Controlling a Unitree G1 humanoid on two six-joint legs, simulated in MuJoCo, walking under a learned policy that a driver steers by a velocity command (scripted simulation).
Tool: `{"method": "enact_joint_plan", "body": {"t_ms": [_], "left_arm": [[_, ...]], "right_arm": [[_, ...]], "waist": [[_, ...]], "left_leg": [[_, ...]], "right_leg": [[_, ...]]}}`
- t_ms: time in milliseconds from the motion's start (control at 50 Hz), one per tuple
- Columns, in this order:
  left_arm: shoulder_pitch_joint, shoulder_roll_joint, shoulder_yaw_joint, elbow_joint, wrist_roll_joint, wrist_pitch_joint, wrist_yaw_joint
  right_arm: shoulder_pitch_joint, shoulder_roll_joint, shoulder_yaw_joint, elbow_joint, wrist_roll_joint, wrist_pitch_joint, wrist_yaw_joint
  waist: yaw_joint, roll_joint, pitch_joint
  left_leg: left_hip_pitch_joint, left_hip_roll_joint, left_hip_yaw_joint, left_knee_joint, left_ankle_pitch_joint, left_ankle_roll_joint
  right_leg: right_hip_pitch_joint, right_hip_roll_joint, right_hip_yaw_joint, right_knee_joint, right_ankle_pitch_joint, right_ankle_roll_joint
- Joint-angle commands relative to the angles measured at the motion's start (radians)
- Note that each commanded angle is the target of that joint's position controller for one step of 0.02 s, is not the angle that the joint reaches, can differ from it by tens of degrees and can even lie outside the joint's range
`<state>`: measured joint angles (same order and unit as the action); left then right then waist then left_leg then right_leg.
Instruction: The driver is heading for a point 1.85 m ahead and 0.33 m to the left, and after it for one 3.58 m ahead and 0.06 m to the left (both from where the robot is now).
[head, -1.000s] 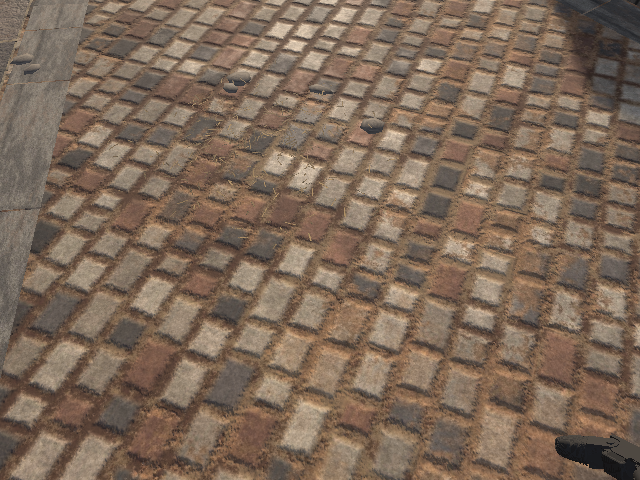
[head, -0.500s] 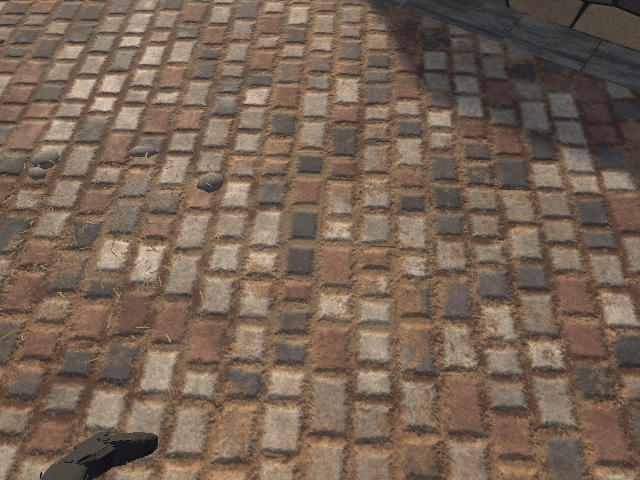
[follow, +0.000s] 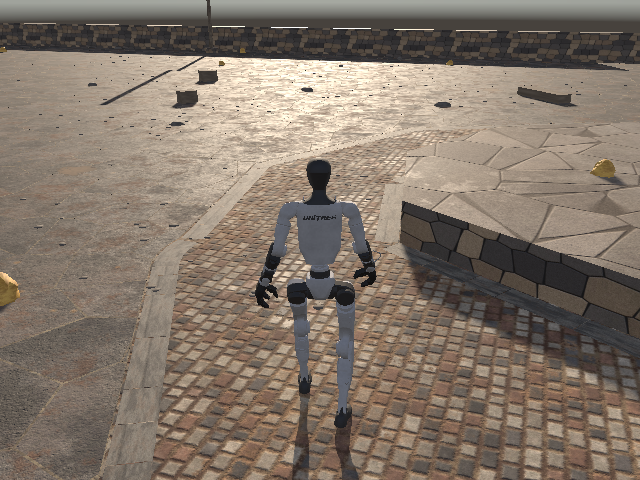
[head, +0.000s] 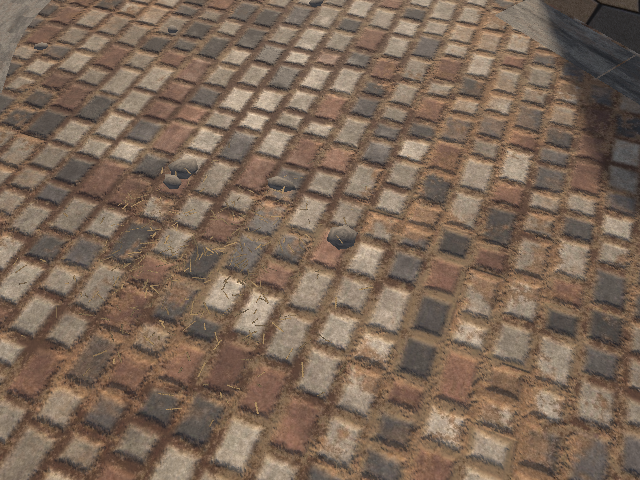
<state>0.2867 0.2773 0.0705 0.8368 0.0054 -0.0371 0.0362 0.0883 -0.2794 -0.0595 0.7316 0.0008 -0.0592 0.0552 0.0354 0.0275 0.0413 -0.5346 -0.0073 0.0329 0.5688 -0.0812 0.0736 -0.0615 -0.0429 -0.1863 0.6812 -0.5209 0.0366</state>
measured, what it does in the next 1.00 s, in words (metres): walks ahead, turning left: right foot, then left foot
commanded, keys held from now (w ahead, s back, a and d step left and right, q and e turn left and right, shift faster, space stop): q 0.44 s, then no key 0.56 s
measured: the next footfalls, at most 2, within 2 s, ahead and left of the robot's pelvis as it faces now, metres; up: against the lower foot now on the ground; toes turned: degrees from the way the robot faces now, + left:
right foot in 0.44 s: +0.22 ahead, -0.13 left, +0.00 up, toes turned +21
left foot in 0.78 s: +0.09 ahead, +0.10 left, +0.00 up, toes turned +19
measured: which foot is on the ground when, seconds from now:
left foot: down 0.00-0.46, up 0.48-0.76, down 0.78-1.00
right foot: up 0.00-0.42, down 0.44-1.00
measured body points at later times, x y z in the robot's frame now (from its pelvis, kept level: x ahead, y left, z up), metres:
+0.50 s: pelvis +0.11 -0.03 +0.02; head +0.14 -0.04 +0.46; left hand +0.17 +0.28 -0.07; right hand +0.35 -0.26 -0.08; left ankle +0.12 +0.08 -0.70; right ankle +0.18 -0.15 -0.72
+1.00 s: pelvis +0.11 -0.01 +0.02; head +0.11 +0.00 +0.47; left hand +0.11 +0.28 -0.10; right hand +0.34 -0.18 -0.08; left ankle +0.06 +0.09 -0.72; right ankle +0.18 -0.15 -0.72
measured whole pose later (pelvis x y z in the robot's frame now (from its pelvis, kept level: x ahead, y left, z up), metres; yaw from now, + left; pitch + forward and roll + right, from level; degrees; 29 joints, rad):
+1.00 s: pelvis +0.11 -0.01 +0.02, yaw +21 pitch -1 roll +0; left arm 0.21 0.26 0.04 0.81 0.02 -0.01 0.02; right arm 0.19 -0.21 -0.03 0.70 -0.02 0.02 0.00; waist 0.03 -0.02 0.02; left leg -0.21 -0.02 -0.05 0.52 -0.31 0.01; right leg -0.23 -0.05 0.02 0.49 -0.25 0.06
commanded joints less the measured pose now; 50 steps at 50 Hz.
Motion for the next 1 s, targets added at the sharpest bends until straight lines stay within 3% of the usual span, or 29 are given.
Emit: {"method": "enact_joint_plan", "body": {"t_ms": [20,40,60,80,100,140,200,280,320,380,420,440,460,480,500,520,540,560,620,660,720,760,780,800,820,840,860,900,1000], "left_arm": [[0.126,0.095,-0.006,-0.093,0.015,-0.043,-0.023],[0.004,0.147,0.010,-0.116,-0.026,-0.046,-0.027],[-0.054,0.139,0.007,-0.136,-0.025,-0.039,-0.018],[-0.074,0.140,0.010,-0.129,-0.009,-0.025,-0.004],[-0.064,0.150,0.016,-0.136,-0.002,-0.008,0.003],[-0.031,0.130,0.017,-0.136,0.004,0.012,0.008],[-0.041,0.101,0.008,-0.139,0.011,0.018,0.017],[-0.109,0.100,0.006,-0.158,0.003,0.028,0.013],[-0.140,0.100,0.007,-0.171,0.000,0.023,0.008],[-0.147,0.109,0.012,-0.180,-0.006,0.002,-0.004],[-0.097,0.112,0.019,-0.168,-0.009,-0.011,-0.013],[-0.068,0.141,0.030,-0.161,-0.004,-0.015,-0.014],[-0.063,0.212,0.044,-0.173,0.016,-0.010,-0.009],[-0.075,0.253,0.055,-0.163,0.052,0.001,-0.013],[-0.103,0.193,0.042,-0.191,0.045,-0.001,-0.013],[-0.133,0.152,0.032,-0.199,0.031,0.000,-0.010],[-0.156,0.134,0.026,-0.204,0.016,0.003,-0.010],[-0.163,0.125,0.022,-0.200,0.001,0.007,-0.009],[-0.144,0.119,0.017,-0.186,0.004,0.021,-0.006],[-0.145,0.123,0.019,-0.181,0.004,0.029,-0.005],[-0.109,0.152,0.026,-0.162,-0.007,0.038,-0.012],[-0.108,0.138,0.017,-0.152,-0.022,0.037,-0.015],[-0.065,0.123,0.010,-0.135,-0.021,0.028,-0.018],[-0.049,0.091,-0.002,-0.139,0.007,0.015,-0.026],[-0.017,0.034,-0.018,-0.142,0.022,0.001,-0.032],[-0.087,0.073,-0.015,-0.138,0.032,0.000,-0.028],[-0.124,0.093,-0.009,-0.135,0.026,0.002,-0.028],[-0.122,0.096,-0.006,-0.121,0.020,0.012,-0.020],[-0.091,0.083,-0.006,-0.076,0.012,0.015,-0.013]], "right_arm": [[0.268,-0.280,-0.076,-0.057,-0.012,0.007,-0.024],[0.222,-0.230,-0.067,-0.074,-0.010,0.010,-0.022],[0.158,-0.187,-0.057,-0.076,0.010,0.015,-0.026],[0.109,-0.155,-0.046,-0.086,0.016,0.022,-0.034],[0.081,-0.149,-0.045,-0.096,0.005,0.028,-0.040],[0.054,-0.158,-0.048,-0.113,-0.012,0.034,-0.044],[0.066,-0.189,-0.061,-0.118,-0.005,0.041,-0.061],[0.050,-0.189,-0.062,-0.138,0.008,0.073,-0.084],[0.052,-0.186,-0.063,-0.144,0.006,0.083,-0.087],[0.066,-0.181,-0.063,-0.150,0.006,0.092,-0.084],[0.048,-0.171,-0.058,-0.161,0.017,0.100,-0.084],[0.060,-0.148,-0.052,-0.164,0.020,0.103,-0.086],[0.112,-0.086,-0.035,-0.166,0.008,0.103,-0.085],[0.088,-0.117,-0.045,-0.206,0.012,0.090,-0.083],[0.118,-0.194,-0.067,-0.178,-0.005,0.080,-0.081],[0.134,-0.208,-0.077,-0.147,0.006,0.083,-0.079],[0.150,-0.181,-0.073,-0.122,0.008,0.095,-0.085],[0.144,-0.159,-0.066,-0.121,0.005,0.104,-0.087],[0.098,-0.086,-0.039,-0.137,0.014,0.108,-0.083],[0.067,-0.056,-0.023,-0.149,0.008,0.105,-0.078],[0.057,-0.070,-0.023,-0.147,0.014,0.103,-0.069],[0.109,-0.069,-0.025,-0.116,0.008,0.099,-0.064],[0.109,-0.091,-0.026,-0.120,-0.001,0.098,-0.066],[0.128,-0.149,-0.034,-0.130,-0.011,0.099,-0.074],[0.073,-0.162,-0.033,-0.117,-0.024,0.100,-0.074],[0.043,-0.082,-0.017,-0.131,-0.025,0.092,-0.064],[0.048,-0.059,-0.009,-0.120,-0.032,0.084,-0.058],[0.061,-0.081,-0.011,-0.107,-0.028,0.068,-0.057],[0.085,-0.061,-0.002,-0.081,-0.019,0.057,-0.065]], "waist": [[-0.095,0.154,-0.556],[-0.126,0.055,-0.463],[-0.099,-0.004,-0.322],[-0.071,-0.035,-0.226],[-0.037,-0.006,-0.188],[-0.002,0.034,-0.165],[-0.005,0.044,-0.200],[-0.029,0.077,-0.195],[-0.042,0.104,-0.169],[-0.052,0.135,-0.164],[-0.016,0.140,-0.165],[-0.007,0.113,-0.168],[-0.045,-0.080,-0.194],[-0.064,-0.356,-0.127],[-0.052,-0.262,-0.138],[-0.058,-0.182,-0.132],[-0.067,-0.138,-0.122],[-0.059,-0.139,-0.109],[-0.042,-0.181,-0.111],[-0.027,-0.218,-0.134],[-0.002,-0.257,-0.136],[-0.036,-0.225,-0.115],[-0.028,-0.190,-0.118],[-0.008,-0.056,-0.161],[0.054,0.146,-0.158],[0.003,0.110,-0.135],[-0.009,0.084,-0.106],[-0.018,0.085,-0.061],[-0.015,0.046,-0.034]], "left_leg": [[0.893,0.396,-0.706,-0.069,0.701,0.375],[0.806,0.337,-0.587,-0.119,0.563,0.325],[0.663,0.287,-0.496,-0.150,0.427,0.272],[0.506,0.255,-0.442,-0.188,0.354,0.243],[0.379,0.232,-0.420,-0.221,0.306,0.233],[0.249,0.192,-0.373,-0.249,0.312,0.219],[0.233,0.167,-0.345,-0.230,0.356,0.207],[0.213,0.126,-0.387,-0.240,0.005,0.156],[0.209,0.116,-0.424,-0.241,-0.103,0.143],[0.261,0.122,-0.491,-0.195,-0.049,0.134],[0.267,0.097,-0.510,-0.137,0.016,0.103],[0.222,0.058,-0.487,-0.083,-0.042,0.062],[0.122,-0.036,-0.351,0.118,-0.320,0.000],[-0.068,-0.158,-0.179,0.298,-0.554,-0.054],[-0.078,-0.101,-0.212,0.501,-0.547,-0.091],[-0.075,-0.098,-0.210,0.580,-0.488,-0.108],[-0.074,-0.091,-0.200,0.618,-0.447,-0.129],[-0.088,-0.087,-0.198,0.645,-0.411,-0.145],[-0.026,-0.070,-0.131,0.498,-0.362,-0.169],[0.078,-0.031,-0.091,0.312,-0.368,-0.171],[0.202,-0.020,-0.041,0.082,-0.317,-0.156],[0.334,-0.030,-0.019,-0.194,-0.107,-0.115],[0.430,0.004,-0.074,-0.244,-0.011,-0.084],[0.537,0.131,-0.209,-0.210,0.201,-0.044],[0.447,0.200,-0.254,-0.165,0.195,0.037],[0.357,0.171,-0.249,-0.185,0.025,0.053],[0.335,0.131,-0.225,-0.191,-0.074,0.024],[0.298,0.102,-0.206,-0.197,-0.105,-0.008],[0.286,0.086,-0.192,-0.186,-0.081,-0.019]], "right_leg": [[-0.569,0.112,0.273,0.789,-0.217,0.036],[-0.617,0.060,0.306,0.775,-0.120,0.013],[-0.653,0.025,0.282,0.696,-0.028,0.005],[-0.628,-0.006,0.277,0.631,0.022,0.010],[-0.558,-0.019,0.285,0.579,0.056,0.010],[-0.473,-0.006,0.268,0.484,0.080,0.015],[-0.456,0.016,0.263,0.339,0.141,0.040],[-0.438,0.037,0.283,0.198,0.247,0.054],[-0.423,0.049,0.289,0.123,0.248,0.051],[-0.376,0.069,0.290,-0.004,0.213,0.035],[-0.267,0.072,0.273,-0.203,0.298,0.009],[-0.167,0.010,0.300,-0.299,0.384,-0.017],[-0.062,-0.213,0.482,-0.338,0.504,-0.100],[-0.088,-0.345,0.717,-0.382,0.682,-0.271],[-0.092,-0.363,0.711,-0.366,0.717,-0.320],[-0.100,-0.304,0.599,-0.334,0.730,-0.282],[-0.094,-0.242,0.516,-0.312,0.719,-0.241],[-0.089,-0.226,0.483,-0.304,0.736,-0.234],[-0.078,-0.167,0.381,-0.308,0.754,-0.230],[-0.072,-0.158,0.352,-0.297,0.747,-0.229],[-0.072,-0.178,0.377,-0.287,0.721,-0.244],[-0.121,-0.158,0.366,-0.262,0.658,-0.208],[-0.179,-0.144,0.362,-0.258,0.583,-0.154],[-0.252,-0.089,0.300,-0.172,0.443,-0.084],[-0.250,-0.015,0.214,-0.199,0.253,-0.023],[-0.178,-0.020,0.217,-0.210,0.275,0.013],[-0.166,-0.013,0.210,-0.213,0.323,0.022],[-0.159,-0.011,0.207,-0.206,0.362,0.020],[-0.142,-0.016,0.210,-0.224,0.389,0.017]]}}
